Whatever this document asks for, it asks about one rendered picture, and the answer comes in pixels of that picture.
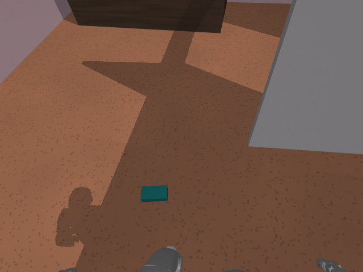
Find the right robot hand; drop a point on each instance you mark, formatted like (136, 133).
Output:
(329, 266)

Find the small box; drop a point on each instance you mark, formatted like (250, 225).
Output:
(154, 193)

